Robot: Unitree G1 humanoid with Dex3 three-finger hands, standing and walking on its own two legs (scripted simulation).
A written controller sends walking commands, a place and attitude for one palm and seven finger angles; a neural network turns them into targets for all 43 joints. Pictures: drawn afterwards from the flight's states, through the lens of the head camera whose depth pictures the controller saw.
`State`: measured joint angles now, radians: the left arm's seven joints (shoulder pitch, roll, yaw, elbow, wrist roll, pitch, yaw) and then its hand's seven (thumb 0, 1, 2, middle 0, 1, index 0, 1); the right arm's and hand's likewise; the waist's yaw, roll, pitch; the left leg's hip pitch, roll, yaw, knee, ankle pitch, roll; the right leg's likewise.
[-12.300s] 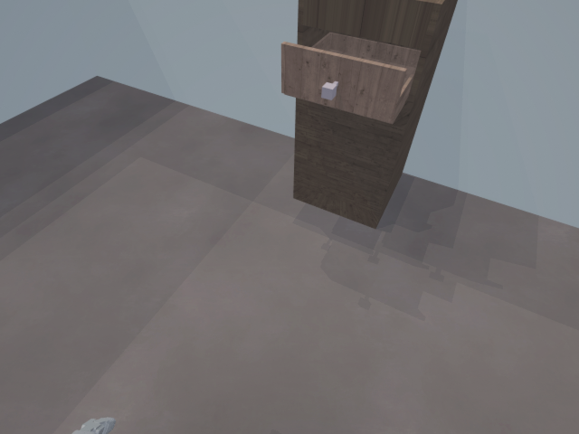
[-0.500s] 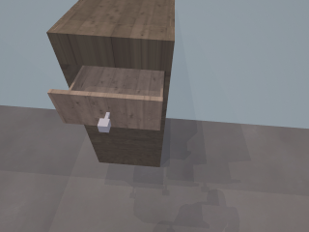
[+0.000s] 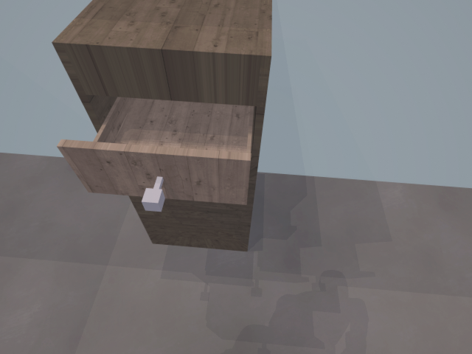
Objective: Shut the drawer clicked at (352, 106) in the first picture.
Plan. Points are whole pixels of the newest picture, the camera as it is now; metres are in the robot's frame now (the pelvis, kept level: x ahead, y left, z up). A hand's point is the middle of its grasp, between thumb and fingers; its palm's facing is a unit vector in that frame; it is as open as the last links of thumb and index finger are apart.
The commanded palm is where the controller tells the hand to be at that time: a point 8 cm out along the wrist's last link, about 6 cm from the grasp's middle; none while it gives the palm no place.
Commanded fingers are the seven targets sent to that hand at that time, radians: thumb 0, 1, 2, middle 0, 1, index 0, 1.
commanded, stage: come to a stop and stand still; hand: left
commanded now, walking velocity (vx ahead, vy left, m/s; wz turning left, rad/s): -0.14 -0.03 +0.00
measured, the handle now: (156, 192) +0.42 +0.20 -0.03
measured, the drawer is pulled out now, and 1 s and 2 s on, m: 0.16 0.16 0.16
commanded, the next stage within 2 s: look again from close up in 1.14 s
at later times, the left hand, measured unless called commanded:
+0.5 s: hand out of the picture +0.02 +0.15 -0.16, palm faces +0.03 -0.98 -0.20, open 7.3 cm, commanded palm none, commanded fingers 0.00 0.90 0.90 -0.20 -0.30 -0.20 -0.30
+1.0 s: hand out of the picture -0.13 +0.17 -0.18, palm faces +0.08 -0.99 -0.14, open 7.4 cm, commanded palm none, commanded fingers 0.00 0.90 0.90 -0.20 -0.30 -0.20 -0.30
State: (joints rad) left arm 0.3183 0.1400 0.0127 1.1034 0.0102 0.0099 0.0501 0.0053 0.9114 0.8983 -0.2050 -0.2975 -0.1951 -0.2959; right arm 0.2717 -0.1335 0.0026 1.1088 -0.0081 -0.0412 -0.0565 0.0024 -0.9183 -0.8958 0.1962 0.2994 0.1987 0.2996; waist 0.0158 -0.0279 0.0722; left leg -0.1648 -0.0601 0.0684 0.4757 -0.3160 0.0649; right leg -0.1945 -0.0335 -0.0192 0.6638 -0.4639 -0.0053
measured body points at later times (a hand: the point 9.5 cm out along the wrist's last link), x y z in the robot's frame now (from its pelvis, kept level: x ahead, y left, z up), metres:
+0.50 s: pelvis -0.05 -0.03 +0.00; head -0.07 -0.02 +0.45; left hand +0.02 +0.20 -0.14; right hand +0.01 -0.26 -0.14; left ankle -0.04 +0.08 -0.73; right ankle -0.02 -0.12 -0.73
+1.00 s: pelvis -0.09 +0.01 +0.00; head -0.10 +0.02 +0.45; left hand -0.13 +0.22 -0.16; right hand -0.11 -0.21 -0.15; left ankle -0.04 +0.08 -0.73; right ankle -0.02 -0.12 -0.73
